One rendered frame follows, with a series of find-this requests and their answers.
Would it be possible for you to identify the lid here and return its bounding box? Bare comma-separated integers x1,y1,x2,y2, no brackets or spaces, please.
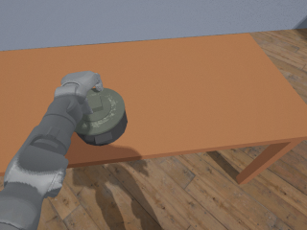
74,88,125,135

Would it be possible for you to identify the table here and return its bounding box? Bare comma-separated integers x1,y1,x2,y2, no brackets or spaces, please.
0,33,307,192

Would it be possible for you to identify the robot left hand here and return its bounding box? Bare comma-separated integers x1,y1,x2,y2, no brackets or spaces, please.
60,70,104,115

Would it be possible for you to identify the knob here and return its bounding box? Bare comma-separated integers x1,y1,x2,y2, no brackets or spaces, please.
87,95,104,112

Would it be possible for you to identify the robot left upper arm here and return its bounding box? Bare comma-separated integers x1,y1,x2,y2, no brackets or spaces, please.
0,145,69,230

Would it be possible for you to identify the robot left forearm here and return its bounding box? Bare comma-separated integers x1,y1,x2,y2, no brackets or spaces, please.
3,80,87,188

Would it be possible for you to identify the pot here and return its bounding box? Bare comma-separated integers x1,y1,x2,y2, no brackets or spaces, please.
77,109,128,147

